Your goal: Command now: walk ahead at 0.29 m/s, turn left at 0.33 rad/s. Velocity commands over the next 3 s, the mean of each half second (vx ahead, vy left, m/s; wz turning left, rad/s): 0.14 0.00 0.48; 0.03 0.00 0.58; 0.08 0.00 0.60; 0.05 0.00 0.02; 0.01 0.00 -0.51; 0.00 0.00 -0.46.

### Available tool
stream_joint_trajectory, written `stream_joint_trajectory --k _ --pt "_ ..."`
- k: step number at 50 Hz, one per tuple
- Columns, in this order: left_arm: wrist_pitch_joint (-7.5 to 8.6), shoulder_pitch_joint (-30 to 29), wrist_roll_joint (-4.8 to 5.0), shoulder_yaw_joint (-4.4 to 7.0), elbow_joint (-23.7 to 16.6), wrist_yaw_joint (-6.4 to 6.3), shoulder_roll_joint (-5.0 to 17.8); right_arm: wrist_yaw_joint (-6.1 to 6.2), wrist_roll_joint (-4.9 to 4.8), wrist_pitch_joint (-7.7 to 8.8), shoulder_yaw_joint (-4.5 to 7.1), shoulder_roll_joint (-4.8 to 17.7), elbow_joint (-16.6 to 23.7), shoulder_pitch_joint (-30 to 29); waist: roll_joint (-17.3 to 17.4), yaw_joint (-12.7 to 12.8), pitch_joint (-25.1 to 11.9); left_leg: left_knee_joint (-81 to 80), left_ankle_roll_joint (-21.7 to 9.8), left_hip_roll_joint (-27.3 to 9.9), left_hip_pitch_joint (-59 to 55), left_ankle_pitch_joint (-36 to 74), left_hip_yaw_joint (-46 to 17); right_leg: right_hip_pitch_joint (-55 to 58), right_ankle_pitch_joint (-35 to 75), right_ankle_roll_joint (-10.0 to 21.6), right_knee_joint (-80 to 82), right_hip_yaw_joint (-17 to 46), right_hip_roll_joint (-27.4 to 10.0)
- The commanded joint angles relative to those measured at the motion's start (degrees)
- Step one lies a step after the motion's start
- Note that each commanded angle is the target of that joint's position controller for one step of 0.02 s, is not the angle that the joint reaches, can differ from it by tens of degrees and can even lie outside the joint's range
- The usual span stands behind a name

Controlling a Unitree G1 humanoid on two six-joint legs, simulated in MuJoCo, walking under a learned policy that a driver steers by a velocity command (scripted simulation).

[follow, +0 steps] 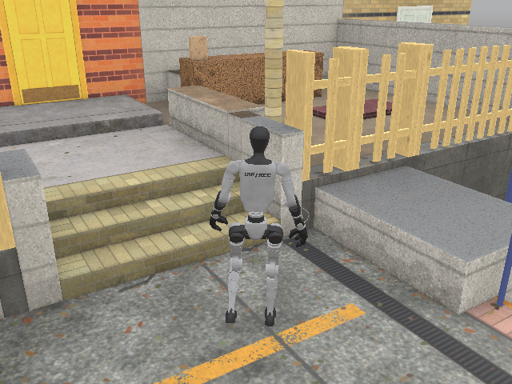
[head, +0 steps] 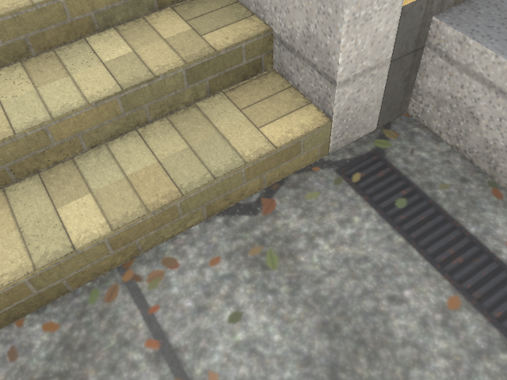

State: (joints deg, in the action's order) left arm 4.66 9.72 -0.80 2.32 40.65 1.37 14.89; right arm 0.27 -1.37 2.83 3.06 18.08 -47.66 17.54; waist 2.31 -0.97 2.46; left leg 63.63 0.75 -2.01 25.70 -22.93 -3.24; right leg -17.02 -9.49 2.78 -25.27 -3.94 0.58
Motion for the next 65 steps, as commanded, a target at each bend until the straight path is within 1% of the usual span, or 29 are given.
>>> stream_joint_trajectory --k 1,8,14,16,17,18,19,20,21,23,25,33,36,37,38,39,40,41,43,46,50,55,57,58,59,60,61,63,65 --pt "1.48 -1.33 -0.48 1.94 -1.72 -0.32 6.33 0.59 0.13 -1.58 1.55 3.23 2.70 4.35 -8.50 -1.27 -5.41 0.92 1.89 -2.75 4.74 4.81 -0.97 7.62 37.15 9.02 10.42 7.65 -15.20" --pt "-0.87 -1.56 0.13 2.92 1.23 -3.07 9.51 -1.15 0.83 -2.39 1.00 1.14 8.67 -5.28 -6.38 1.19 -4.36 -19.63 1.82 -2.97 3.44 20.59 2.46 9.78 33.21 8.67 11.69 -2.46 -14.70" --pt "-3.53 -1.40 2.24 3.96 2.65 -3.34 11.76 -2.95 0.95 -3.35 2.32 3.57 13.23 -8.04 -6.61 1.22 -3.86 -27.56 -2.21 -0.88 2.41 11.16 5.47 15.91 34.18 6.73 1.42 -2.78 -17.66" --pt "-3.97 -0.29 2.46 3.90 3.09 -3.58 10.91 -2.28 0.99 -3.18 3.71 5.82 12.49 -2.24 -3.90 -1.82 -7.72 -35.94 -5.74 2.74 -8.99 19.42 6.76 13.36 34.65 2.83 -11.28 -5.79 -13.65" --pt "-3.64 1.59 0.67 3.42 2.39 -3.35 9.63 -0.87 1.18 -3.30 5.59 12.05 12.62 2.03 5.80 -2.84 -11.58 -37.56 -10.04 -4.94 -21.02 44.41 -5.79 3.41 19.33 -1.66 -25.52 -7.57 -8.66" --pt "-3.23 2.70 -1.59 1.90 -0.23 -2.83 5.81 -0.27 2.39 -3.23 6.05 16.67 14.02 1.33 16.19 0.11 -15.67 -38.13 -23.99 -18.73 -33.74 55.84 -29.38 -16.87 -29.04 -6.30 -43.83 -4.06 2.90" --pt "-2.93 0.22 -0.43 2.30 0.65 -1.92 8.32 -0.70 2.19 -2.71 4.82 12.03 14.55 2.01 8.20 -3.30 -21.95 -40.83 -25.28 -19.01 -34.22 48.67 -30.99 -18.39 -30.75 -5.85 -49.66 8.58 1.88" --pt "-2.98 -2.13 1.34 2.57 -0.33 -1.51 9.35 -0.79 1.66 -2.20 4.26 10.22 15.12 -1.77 5.22 -2.26 -16.59 -41.55 -22.51 -17.04 -30.10 44.25 -24.78 -20.99 -26.75 -5.15 -49.75 9.12 -0.01" --pt "-3.18 -2.73 1.12 2.59 0.19 -1.86 8.82 -0.60 0.64 -2.17 3.95 8.56 15.09 -4.56 0.66 -0.82 -12.50 -42.34 -18.70 -13.65 -25.46 37.50 -20.44 -21.40 -22.78 -4.99 -45.72 8.95 -1.81" --pt "-3.94 -3.51 0.27 2.87 0.23 -2.74 9.08 0.28 0.65 -3.03 3.40 7.41 16.05 -8.73 1.08 1.48 -8.85 -44.13 -15.45 -9.64 -16.13 32.68 -16.17 -16.59 -17.15 -5.66 -37.82 8.19 -2.47" --pt "-4.24 -1.92 0.47 2.46 0.67 -2.88 7.46 0.82 1.59 -3.58 3.83 8.41 16.53 -8.96 3.23 2.15 -9.63 -44.39 -15.29 -8.00 -13.52 34.13 -14.96 -12.60 -15.14 -6.83 -31.85 7.25 -0.59" --pt "-3.96 -3.90 1.05 2.25 -0.07 -2.27 7.43 1.66 1.11 -5.06 4.49 9.40 16.84 -8.82 7.22 0.20 -9.49 -43.89 -12.76 -6.01 -10.73 16.47 -21.22 -5.13 -9.66 -6.97 -14.70 8.76 1.60" --pt "-2.96 -0.43 1.07 2.82 0.75 -1.59 7.69 1.74 0.32 -5.65 4.22 8.74 17.25 -10.37 7.51 2.38 -8.96 -40.42 -10.12 -4.03 -9.78 16.32 -23.03 2.05 -3.12 -4.78 -0.71 7.55 1.59" --pt "-2.89 1.31 0.53 3.53 1.13 -1.72 9.73 1.84 0.21 -5.73 3.76 7.28 17.17 -9.07 5.00 2.45 -9.33 -36.95 -7.50 -1.60 -6.46 11.53 -21.25 7.48 -0.21 -2.91 3.81 10.19 -2.86" --pt "-3.30 1.25 -0.61 4.50 0.55 -2.20 14.59 1.69 0.69 -5.72 2.86 3.95 17.72 -7.24 -7.96 0.45 -8.87 -24.78 -3.82 4.83 2.13 -2.33 -12.69 12.23 2.03 2.62 7.80 22.89 -15.78" --pt "-3.47 0.02 -2.44 4.81 0.44 -2.00 15.68 1.57 0.62 -5.05 3.83 6.83 19.05 -7.53 -19.60 0.03 -5.88 -12.03 -1.12 9.54 9.34 -13.11 -5.26 7.55 7.82 11.32 10.66 34.65 -23.62" --pt "-3.18 -3.24 -2.18 3.82 -1.52 -2.22 12.25 1.48 1.10 -4.78 5.08 10.79 17.45 -5.65 -14.10 -0.45 -5.17 -2.46 0.42 6.17 8.99 -10.34 -7.04 6.36 9.13 12.46 9.96 31.54 -23.29" --pt "-3.20 -5.75 -1.30 3.22 -2.08 -2.59 9.67 1.36 0.72 -5.07 5.63 11.37 15.87 -4.51 -10.88 -1.44 -4.57 1.18 1.22 5.74 8.88 -6.74 -6.26 6.04 8.96 9.83 8.55 25.17 -19.55" --pt "-3.54 -6.82 0.34 2.72 -2.48 -3.20 8.21 1.60 0.81 -6.06 5.10 8.55 14.44 -3.40 -9.53 -0.93 -3.34 6.18 3.42 4.88 11.07 -1.86 -4.78 8.15 9.94 7.69 7.31 18.15 -15.66" --pt "-4.48 -3.20 -0.05 2.84 -1.87 -4.05 8.94 1.11 0.01 -6.11 3.78 5.44 16.63 -7.96 -10.88 1.86 -3.09 0.81 5.20 3.16 12.06 0.96 -0.55 11.93 13.30 8.75 7.77 12.49 -14.29" --pt "-5.25 -1.08 0.22 4.06 -1.42 -3.87 11.90 0.29 0.33 -5.94 2.62 3.78 18.60 -10.93 -12.23 4.09 -5.74 -11.00 5.44 0.36 6.85 -0.41 2.00 15.72 17.06 9.86 6.82 9.69 -16.81" --pt "-5.35 -2.17 1.57 4.98 -1.17 -2.59 13.91 -0.77 0.22 -6.51 2.98 5.06 18.77 -9.17 -13.42 3.00 -6.25 -24.61 2.43 0.87 -3.29 2.01 5.98 13.17 19.31 8.73 4.42 6.55 -18.63" --pt "-5.20 -3.12 2.71 4.93 -0.73 -2.50 13.40 -1.06 0.27 -6.67 3.44 5.09 17.51 -5.58 -11.99 0.36 -6.56 -36.42 -0.73 2.29 -10.82 10.53 7.51 10.55 16.53 5.44 -0.36 3.79 -17.60" --pt "-4.94 0.06 2.55 4.46 0.68 -2.29 11.36 -0.59 0.39 -6.62 4.22 6.86 16.78 -3.41 -7.78 -0.02 -7.29 -41.52 -2.84 2.47 -18.26 17.37 5.13 5.69 10.27 1.64 -5.87 0.62 -15.43" --pt "-4.82 0.95 0.07 3.44 -0.02 -2.01 7.87 0.30 0.32 -6.36 5.75 12.62 17.18 -1.21 6.60 0.54 -8.07 -43.13 -7.22 -8.86 -28.60 36.34 -10.98 -8.04 -8.94 -4.01 -21.13 -4.84 -9.54" --pt "-4.59 -3.54 -1.10 2.88 -3.80 -2.49 7.06 0.15 2.21 -5.31 6.11 16.72 18.67 -1.93 15.86 -0.58 -8.36 -42.59 -19.61 -20.82 -27.48 45.26 -27.34 -21.09 -29.30 -7.32 -33.72 -0.90 -1.63" --pt "-4.65 -6.79 -0.31 3.79 -3.98 -2.92 9.91 -0.34 3.03 -3.95 5.34 13.16 18.40 -1.35 8.46 -3.57 -10.43 -44.09 -21.46 -19.53 -25.46 40.02 -25.15 -21.31 -28.90 -7.17 -41.37 6.13 -2.55" --pt "-4.46 -4.76 0.84 4.52 -2.71 -2.73 10.73 0.07 0.85 -2.72 4.40 9.80 16.61 -3.75 4.60 -0.60 -7.71 -46.91 -14.85 -12.10 -23.40 9.93 -18.82 -22.71 -17.76 -5.31 -38.87 7.78 -4.79" --pt "-3.87 -5.23 0.60 4.75 -2.62 -2.31 11.04 0.56 0.33 -2.53 3.23 8.07 16.63 -4.91 6.97 -0.24 -4.51 -50.94 -13.65 -9.82 -20.14 -4.60 -19.81 -22.59 -10.17 -5.30 -35.81 7.30 -4.21"
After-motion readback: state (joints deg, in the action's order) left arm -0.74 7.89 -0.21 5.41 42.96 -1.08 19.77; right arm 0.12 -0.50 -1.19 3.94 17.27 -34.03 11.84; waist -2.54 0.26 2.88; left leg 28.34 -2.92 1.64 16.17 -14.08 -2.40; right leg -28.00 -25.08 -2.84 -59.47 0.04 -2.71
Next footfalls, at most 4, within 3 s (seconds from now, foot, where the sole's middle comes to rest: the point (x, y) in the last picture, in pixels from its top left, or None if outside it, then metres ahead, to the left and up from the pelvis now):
0.34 left None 0.22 0.13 -0.78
0.74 right None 0.28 -0.09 -0.78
1.16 left None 0.11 0.13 -0.78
1.62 right None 0.37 0.05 -0.78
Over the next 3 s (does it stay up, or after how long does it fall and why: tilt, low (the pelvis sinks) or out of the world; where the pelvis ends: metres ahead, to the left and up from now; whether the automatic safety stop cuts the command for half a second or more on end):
stays up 0.27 0.10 0.00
